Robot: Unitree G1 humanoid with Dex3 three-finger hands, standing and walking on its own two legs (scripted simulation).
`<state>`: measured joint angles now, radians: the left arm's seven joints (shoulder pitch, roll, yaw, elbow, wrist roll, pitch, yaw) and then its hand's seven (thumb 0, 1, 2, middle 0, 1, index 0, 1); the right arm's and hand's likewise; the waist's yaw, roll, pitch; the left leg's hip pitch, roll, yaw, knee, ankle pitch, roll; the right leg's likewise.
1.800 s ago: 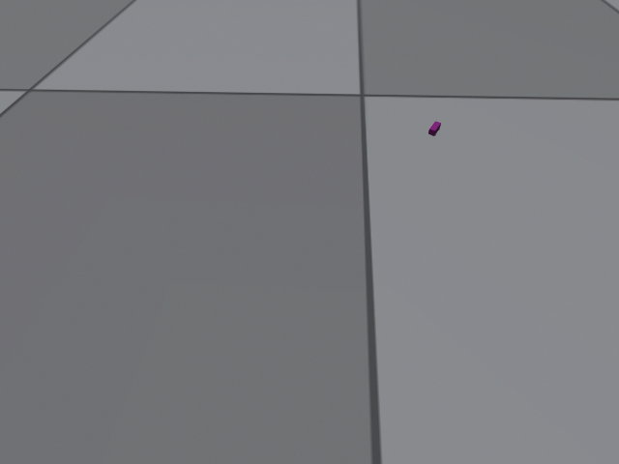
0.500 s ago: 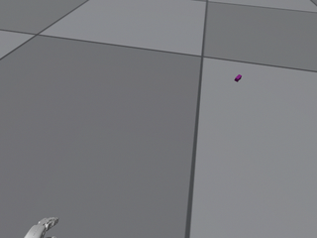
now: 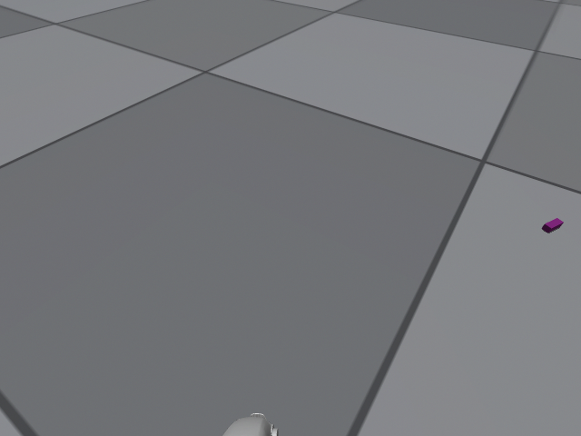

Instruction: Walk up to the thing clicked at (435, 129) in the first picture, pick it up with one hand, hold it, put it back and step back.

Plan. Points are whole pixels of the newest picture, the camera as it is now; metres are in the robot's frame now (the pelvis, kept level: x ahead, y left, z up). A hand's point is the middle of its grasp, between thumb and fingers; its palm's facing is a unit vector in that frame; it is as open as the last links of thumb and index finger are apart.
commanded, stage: walk up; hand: left
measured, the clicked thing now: (552, 225) +1.42 -1.09 -0.76
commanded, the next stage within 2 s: none
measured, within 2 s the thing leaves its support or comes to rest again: neither
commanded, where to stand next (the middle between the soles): +1.25 -1.51 m, yaw +35 degrees
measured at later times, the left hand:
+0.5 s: hand (278, 334) +0.34 +0.10 -0.15, palm faces +0.15 -0.93 -0.34, open 7.4 cm
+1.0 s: hand (381, 322) +0.41 -0.11 -0.18, palm faces +0.25 -0.92 -0.30, open 7.4 cm
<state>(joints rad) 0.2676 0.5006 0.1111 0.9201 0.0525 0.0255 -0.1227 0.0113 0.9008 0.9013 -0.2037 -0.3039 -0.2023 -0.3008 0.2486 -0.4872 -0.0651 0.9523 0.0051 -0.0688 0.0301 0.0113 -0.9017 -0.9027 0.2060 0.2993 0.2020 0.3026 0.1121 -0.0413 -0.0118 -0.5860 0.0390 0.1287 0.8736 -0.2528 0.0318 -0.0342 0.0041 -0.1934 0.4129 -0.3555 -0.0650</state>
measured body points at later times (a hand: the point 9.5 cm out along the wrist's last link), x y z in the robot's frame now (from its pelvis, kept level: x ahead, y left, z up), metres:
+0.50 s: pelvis +0.25 -0.21 -0.04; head +0.25 -0.19 +0.41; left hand +0.33 +0.14 -0.13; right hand +0.33 -0.57 -0.12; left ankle +0.15 +0.04 -0.73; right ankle +0.39 -0.35 -0.74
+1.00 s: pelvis +0.46 -0.37 -0.03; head +0.47 -0.34 +0.42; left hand +0.40 -0.06 -0.16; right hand +0.63 -0.69 -0.10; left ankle +0.46 -0.24 -0.74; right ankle +0.44 -0.44 -0.66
